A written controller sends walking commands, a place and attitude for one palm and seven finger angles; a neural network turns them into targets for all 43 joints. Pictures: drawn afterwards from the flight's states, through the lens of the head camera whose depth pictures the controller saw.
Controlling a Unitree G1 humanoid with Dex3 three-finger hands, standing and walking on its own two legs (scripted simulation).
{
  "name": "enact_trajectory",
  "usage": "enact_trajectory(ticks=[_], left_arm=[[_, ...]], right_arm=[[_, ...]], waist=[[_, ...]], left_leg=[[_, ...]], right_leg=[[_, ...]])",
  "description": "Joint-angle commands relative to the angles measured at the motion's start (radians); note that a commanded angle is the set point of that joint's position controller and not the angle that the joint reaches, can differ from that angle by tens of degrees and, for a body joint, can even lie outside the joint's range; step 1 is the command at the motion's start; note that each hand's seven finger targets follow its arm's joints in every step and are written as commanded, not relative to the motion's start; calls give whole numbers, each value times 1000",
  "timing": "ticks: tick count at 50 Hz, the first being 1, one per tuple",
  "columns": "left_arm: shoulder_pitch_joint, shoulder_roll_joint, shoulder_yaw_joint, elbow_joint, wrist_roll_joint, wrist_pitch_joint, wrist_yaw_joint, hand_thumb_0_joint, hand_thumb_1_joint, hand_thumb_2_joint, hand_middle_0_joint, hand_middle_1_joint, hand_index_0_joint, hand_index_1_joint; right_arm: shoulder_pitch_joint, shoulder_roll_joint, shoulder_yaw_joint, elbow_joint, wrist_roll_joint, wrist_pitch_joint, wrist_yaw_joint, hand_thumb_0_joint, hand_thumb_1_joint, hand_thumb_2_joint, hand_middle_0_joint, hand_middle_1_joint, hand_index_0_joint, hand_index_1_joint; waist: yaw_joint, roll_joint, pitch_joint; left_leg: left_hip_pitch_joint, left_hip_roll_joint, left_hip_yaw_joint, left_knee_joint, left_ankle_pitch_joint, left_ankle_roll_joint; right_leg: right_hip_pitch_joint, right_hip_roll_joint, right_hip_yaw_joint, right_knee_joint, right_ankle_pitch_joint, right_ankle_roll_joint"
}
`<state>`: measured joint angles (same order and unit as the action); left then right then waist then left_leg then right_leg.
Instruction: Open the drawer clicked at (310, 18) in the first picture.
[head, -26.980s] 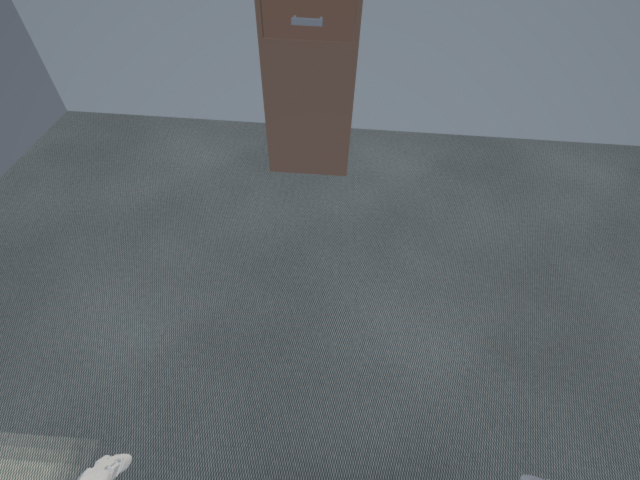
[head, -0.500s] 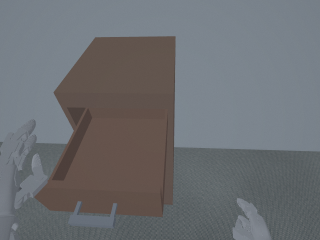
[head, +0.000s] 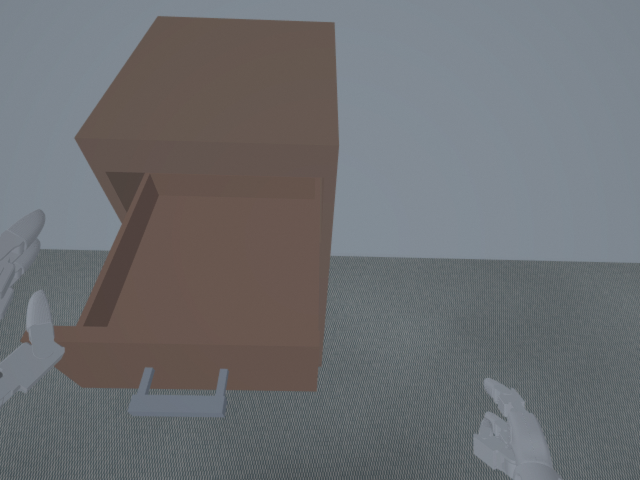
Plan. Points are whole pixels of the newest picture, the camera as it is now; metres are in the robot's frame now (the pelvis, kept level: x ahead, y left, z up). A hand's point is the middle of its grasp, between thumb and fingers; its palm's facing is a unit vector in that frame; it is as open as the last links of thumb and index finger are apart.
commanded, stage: step back with the hand held close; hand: left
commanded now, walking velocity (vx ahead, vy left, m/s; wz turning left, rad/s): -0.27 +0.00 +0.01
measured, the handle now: (182, 390) +0.23 +0.19 -0.04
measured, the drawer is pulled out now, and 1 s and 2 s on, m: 0.29 0.29 0.29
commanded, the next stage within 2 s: stop stepping back and stand still in 0.72 s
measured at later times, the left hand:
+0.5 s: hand out of the picture +0.14 +0.26 +0.17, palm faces +0.39 -0.79 -0.47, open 7.4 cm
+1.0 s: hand out of the picture +0.02 +0.21 +0.15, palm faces +0.35 -0.79 -0.51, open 7.4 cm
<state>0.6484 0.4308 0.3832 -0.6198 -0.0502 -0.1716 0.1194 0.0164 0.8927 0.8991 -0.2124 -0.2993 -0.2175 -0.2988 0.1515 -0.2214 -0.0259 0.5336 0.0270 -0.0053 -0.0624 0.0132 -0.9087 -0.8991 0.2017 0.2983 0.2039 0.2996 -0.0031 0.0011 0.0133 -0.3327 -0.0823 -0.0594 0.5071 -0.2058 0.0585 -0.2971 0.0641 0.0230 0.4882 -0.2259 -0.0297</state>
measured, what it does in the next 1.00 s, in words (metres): walks backwards: right foot, then left foot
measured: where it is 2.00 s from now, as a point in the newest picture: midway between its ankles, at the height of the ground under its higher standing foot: outside the picture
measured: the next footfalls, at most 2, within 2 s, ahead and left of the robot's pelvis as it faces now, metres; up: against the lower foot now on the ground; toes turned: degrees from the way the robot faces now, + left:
right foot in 0.70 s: -0.17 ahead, -0.16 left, +0.00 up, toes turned +0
left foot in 0.96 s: -0.13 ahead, +0.03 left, +0.00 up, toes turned +0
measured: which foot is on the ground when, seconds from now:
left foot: down 0.00-0.76, up 0.78-0.94, down 0.96-1.00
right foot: down 0.00-0.34, up 0.36-0.68, down 0.70-1.00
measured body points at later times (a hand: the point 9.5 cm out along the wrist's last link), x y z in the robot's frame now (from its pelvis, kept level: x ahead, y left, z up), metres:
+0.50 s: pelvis -0.06 +0.01 +0.00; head -0.03 +0.04 +0.44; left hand +0.11 +0.30 +0.20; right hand +0.12 -0.22 -0.08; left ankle +0.03 +0.08 -0.74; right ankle -0.13 -0.13 -0.68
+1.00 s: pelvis -0.18 -0.04 -0.01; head -0.15 -0.04 +0.44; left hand -0.01 +0.25 +0.18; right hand +0.00 -0.30 -0.08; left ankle -0.17 +0.03 -0.74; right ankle -0.23 -0.14 -0.72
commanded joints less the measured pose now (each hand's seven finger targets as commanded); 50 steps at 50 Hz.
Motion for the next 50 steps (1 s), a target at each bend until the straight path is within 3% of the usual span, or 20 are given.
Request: enact_trajectory(ticks=[1, 6, 12, 14, 16, 19, 20, 24, 29, 33, 36, 37, 39, 40, 41, 42, 44, 46, 48, 50], left_arm=[[1, 133, 129, -187, 1, -60, 20, 0, 900, 900, -200, -300, -200, -300], [-37, 126, 119, -206, 12, -72, 21, 0, 900, 900, -200, -300, -200, -300], [-54, 123, 84, -253, 5, -97, 49, 0, 900, 900, -200, -300, -200, -300], [-42, 140, 103, -270, 7, -100, 56, 0, 900, 900, -200, -300, -200, -300], [-29, 170, 138, -296, 11, -104, 58, 0, 900, 900, -200, -300, -200, -300], [-43, 160, 167, -278, 28, -118, 48, 0, 900, 900, -200, -300, -200, -300], [-59, 152, 168, -273, 29, -116, 50, 0, 900, 900, -200, -300, -200, -300], [-20, 94, 106, -227, 3, -107, 39, 0, 900, 900, -200, -300, -200, -300], [-66, 107, 91, -281, -11, -116, 17, 0, 900, 900, -200, -300, -200, -300], [-11, 163, 163, -356, -38, -135, -4, 0, 900, 900, -200, -300, -200, -300], [61, 230, 248, -379, -55, -154, -26, 0, 900, 900, -200, -300, -200, -300], [68, 223, 246, -378, -58, -161, -34, 0, 900, 900, -200, -300, -200, -300], [91, 218, 242, -310, -60, -158, -30, 0, 900, 900, -200, -300, -200, -300], [107, 212, 242, -249, -54, -153, -20, 0, 900, 900, -200, -300, -200, -300], [129, 185, 247, -175, -47, -128, -17, 0, 900, 900, -200, -300, -200, -300], [143, 133, 207, -125, -29, -98, -14, 0, 900, 900, -200, -300, -200, -300], [80, 119, 179, -58, -6, -75, 8, 0, 900, 900, -200, -300, -200, -300], [-4, 102, 111, -95, -14, -72, 19, 0, 900, 900, -200, -300, -200, -300], [-44, 98, 73, -170, 3, -64, 39, 0, 900, 900, -200, -300, -200, -300], [-72, 80, 33, -206, 21, -56, 43, 0, 900, 900, -200, -300, -200, -300]], right_arm=[[-95, -134, -40, -160, -1, -61, -4, 0, -900, -900, 200, 300, 200, 300], [-76, -139, -38, -167, -2, -75, 1, 0, -900, -900, 200, 300, 200, 300], [-33, -119, -34, -126, -12, -86, 8, 0, -900, -900, 200, 300, 200, 300], [-39, -117, -31, -123, -13, -85, 7, 0, -900, -900, 200, 300, 200, 300], [-63, -125, -30, -133, -12, -93, 0, 0, -900, -900, 200, 300, 200, 300], [-53, -113, -36, -139, -32, -123, 2, 0, -900, -900, 200, 300, 200, 300], [-41, -106, -36, -127, -43, -129, 3, 0, -900, -900, 200, 300, 200, 300], [-33, -107, -36, -69, -36, -155, 16, 0, -900, -900, 200, 300, 200, 300], [-48, -116, -16, -37, -44, -183, 29, 0, -900, -900, 200, 300, 200, 300], [-83, -105, -10, -49, -43, -183, 42, 0, -900, -900, 200, 300, 200, 300], [-116, -109, -10, -87, -34, -158, 47, 0, -900, -900, 200, 300, 200, 300], [-116, -96, -10, -99, -23, -142, 48, 0, -900, -900, 200, 300, 200, 300], [-119, -111, -41, -119, 26, -127, 33, 0, -900, -900, 200, 300, 200, 300], [-160, -107, -43, -123, 38, -122, 22, 0, -900, -900, 200, 300, 200, 300], [-173, -80, -32, -121, 28, -116, 17, 0, -900, -900, 200, 300, 200, 300], [-159, -35, -12, -111, 12, -94, 9, 0, -900, -900, 200, 300, 200, 300], [-159, -43, 18, -102, 5, -61, -10, 0, -900, -900, 200, 300, 200, 300], [-136, -96, 13, -101, 13, -75, -16, 0, -900, -900, 200, 300, 200, 300], [-49, -125, -30, -100, 5, -94, 1, 0, -900, -900, 200, 300, 200, 300], [-14, -136, -47, -98, 8, -123, 19, 0, -900, -900, 200, 300, 200, 300]], waist=[[11, 83, -132], [-2, 16, -91], [-26, -49, -100], [-24, 11, -112], [-12, 158, -127], [-4, 245, -135], [-8, 200, -107], [8, 76, -152], [10, 207, -231], [38, 253, -347], [54, 231, -377], [46, 143, -362], [26, -237, -260], [33, -249, -184], [33, -210, -161], [-8, -162, -86], [-47, -73, -59], [-63, -31, -64], [-30, 80, -98], [-22, 47, -101]], left_leg=[[-211, 218, -161, -176, -40, 33], [-294, 171, -145, -118, -299, 34], [36, 79, -54, 169, -182, -27], [35, 107, -74, 72, -138, -20], [-81, 232, -197, -139, -53, 11], [-364, 412, -347, -362, -375, 108], [-379, 412, -351, -356, -366, 119], [20, 340, -209, -210, 6, 84], [193, 312, -179, -183, 187, 62], [296, 288, -137, -102, 441, 44], [215, 258, -76, -34, 350, 14], [218, 208, -3, 59, 266, -12], [57, 7, 107, 470, -191, -86], [-122, 2, 57, 674, -344, -76], [-225, 18, 24, 740, -403, -77], [-262, 59, 5, 612, -376, -76], [-145, 35, 98, 232, -222, -68], [46, 69, 94, -165, 122, -48], [317, 342, -167, -112, 741, 48], [293, 387, -176, -98, 610, 98]], right_leg=[[242, -68, 42, 69, 115, 25], [193, -108, 125, -7, 1, 5], [-187, -262, 205, -201, -174, -85], [-167, -222, 142, -131, -99, -61], [-35, -82, 36, 57, -32, 7], [157, 7, 29, 525, -225, 33], [120, 8, 42, 592, -224, 33], [-113, -16, -3, 424, -288, 42], [-85, 0, -32, 171, -284, 44], [6, 8, -48, -36, -144, 25], [129, -19, -70, -179, 29, 18], [113, -73, -53, -233, 124, 12], [-10, -323, 109, -227, 464, -69], [0, -395, 139, -172, 601, -127], [30, -401, 127, -112, 737, -157], [87, -366, 79, -63, 829, -141], [127, -232, -42, 52, 913, -54], [128, -185, -49, 183, 747, 0], [-155, -101, -20, 303, -80, 35], [-225, -80, 15, 395, -337, 37]])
